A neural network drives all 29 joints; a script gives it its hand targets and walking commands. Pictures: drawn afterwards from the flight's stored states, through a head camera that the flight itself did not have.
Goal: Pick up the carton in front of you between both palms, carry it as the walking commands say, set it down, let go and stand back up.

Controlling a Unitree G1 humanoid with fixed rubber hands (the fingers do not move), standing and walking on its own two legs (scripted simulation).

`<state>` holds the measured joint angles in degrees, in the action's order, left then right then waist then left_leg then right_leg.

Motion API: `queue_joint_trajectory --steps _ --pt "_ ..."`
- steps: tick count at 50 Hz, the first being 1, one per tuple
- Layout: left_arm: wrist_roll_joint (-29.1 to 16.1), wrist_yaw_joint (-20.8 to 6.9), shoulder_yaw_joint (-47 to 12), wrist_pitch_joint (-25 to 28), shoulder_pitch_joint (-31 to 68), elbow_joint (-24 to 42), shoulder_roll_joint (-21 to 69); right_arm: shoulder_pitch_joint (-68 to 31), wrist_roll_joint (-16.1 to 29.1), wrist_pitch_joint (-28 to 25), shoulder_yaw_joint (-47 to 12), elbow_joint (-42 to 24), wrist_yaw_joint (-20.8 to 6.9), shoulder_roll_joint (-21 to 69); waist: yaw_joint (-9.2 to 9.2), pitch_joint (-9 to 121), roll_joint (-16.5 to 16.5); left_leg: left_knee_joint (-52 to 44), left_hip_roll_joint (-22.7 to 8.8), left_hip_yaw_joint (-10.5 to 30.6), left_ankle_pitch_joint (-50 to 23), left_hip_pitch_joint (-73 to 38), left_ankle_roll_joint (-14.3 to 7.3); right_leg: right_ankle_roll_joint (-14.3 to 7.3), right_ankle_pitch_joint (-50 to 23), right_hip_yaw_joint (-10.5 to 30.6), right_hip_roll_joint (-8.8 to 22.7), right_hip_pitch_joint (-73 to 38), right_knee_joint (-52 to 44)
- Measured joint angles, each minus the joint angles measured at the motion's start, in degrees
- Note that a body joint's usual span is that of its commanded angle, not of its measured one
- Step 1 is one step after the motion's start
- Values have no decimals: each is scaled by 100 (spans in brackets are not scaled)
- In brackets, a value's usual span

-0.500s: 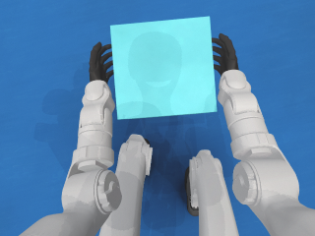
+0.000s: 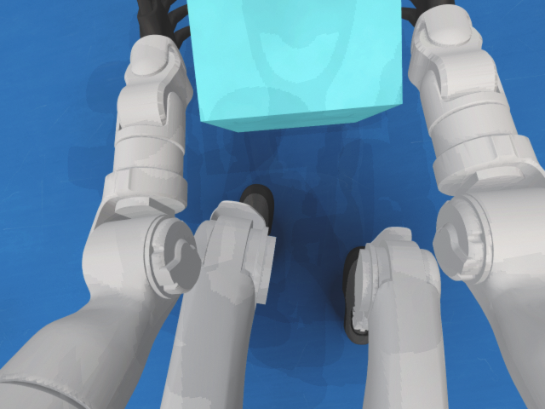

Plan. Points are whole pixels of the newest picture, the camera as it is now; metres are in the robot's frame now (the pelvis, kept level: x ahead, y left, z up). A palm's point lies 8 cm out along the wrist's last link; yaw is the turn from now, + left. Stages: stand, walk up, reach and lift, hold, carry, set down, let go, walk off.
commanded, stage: set down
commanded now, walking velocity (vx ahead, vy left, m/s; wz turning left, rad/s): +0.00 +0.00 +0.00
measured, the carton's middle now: (292, 46) +0.52 +0.10 -0.23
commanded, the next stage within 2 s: none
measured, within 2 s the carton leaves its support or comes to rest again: rests again in 1.12 s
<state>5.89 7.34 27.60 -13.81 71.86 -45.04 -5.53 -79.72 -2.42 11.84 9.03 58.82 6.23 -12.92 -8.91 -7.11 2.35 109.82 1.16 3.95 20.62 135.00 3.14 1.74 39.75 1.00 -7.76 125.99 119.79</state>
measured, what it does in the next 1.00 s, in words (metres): stands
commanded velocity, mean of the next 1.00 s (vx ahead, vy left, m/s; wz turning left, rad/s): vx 0.00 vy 0.00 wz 0.00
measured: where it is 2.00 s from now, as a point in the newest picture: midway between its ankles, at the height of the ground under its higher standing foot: (303, 279)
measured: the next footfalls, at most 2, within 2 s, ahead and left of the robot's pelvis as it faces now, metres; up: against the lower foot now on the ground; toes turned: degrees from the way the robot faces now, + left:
none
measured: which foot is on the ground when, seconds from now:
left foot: down 0.00-1.00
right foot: down 0.00-1.00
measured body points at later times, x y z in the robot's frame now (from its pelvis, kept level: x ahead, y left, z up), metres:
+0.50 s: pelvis +0.00 -0.01 -0.02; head +0.37 -0.01 +0.24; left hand +0.50 +0.24 -0.18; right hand +0.57 -0.05 -0.21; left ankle +0.15 +0.14 -0.38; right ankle +0.07 -0.11 -0.38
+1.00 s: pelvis +0.00 -0.01 -0.02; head +0.37 -0.01 +0.22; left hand +0.50 +0.26 -0.20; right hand +0.56 -0.04 -0.22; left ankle +0.15 +0.14 -0.38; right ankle +0.07 -0.11 -0.38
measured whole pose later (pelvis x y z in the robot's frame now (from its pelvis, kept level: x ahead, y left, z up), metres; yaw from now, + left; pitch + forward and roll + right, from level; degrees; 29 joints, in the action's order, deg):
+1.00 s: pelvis +0.00 -0.01 -0.02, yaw +1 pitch +42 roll +2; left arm 6.3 -1.6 34.5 -7.6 78.1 -60.6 -14.4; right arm -86.2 -10.0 9.7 9.8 63.4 1.4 -10.9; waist -8.0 -15.2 -1.7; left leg 114.4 -0.2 2.3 21.6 134.9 3.6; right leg 1.4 40.5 2.6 -9.3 127.3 125.9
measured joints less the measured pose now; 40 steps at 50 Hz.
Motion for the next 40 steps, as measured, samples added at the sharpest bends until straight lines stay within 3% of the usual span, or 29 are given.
queue_joint_trajectory --steps 4,10,24,40 --pt "-218 -166 -10 57 102 -199 -186 -157 -21 27 -177 88 106 35 -111 -195 -119 175 -47 -20 91 14 38 -31 79 18 -52 38 198" --pt "-406 -309 57 177 90 -425 -287 -119 -42 65 -383 86 224 68 -136 -153 -253 300 -66 -32 172 108 83 -70 162 25 -77 159 360" --pt "-154 -601 284 344 455 -1040 -445 -368 -34 4 -550 448 197 -56 -177 -288 -179 339 -204 -28 129 157 164 -125 -16 35 -232 377 453" --pt "-5 -756 578 557 569 -1393 -752 -614 -446 -165 -211 541 -235 123 3 -618 -308 368 -166 -100 103 45 91 -72 22 100 -185 219 496"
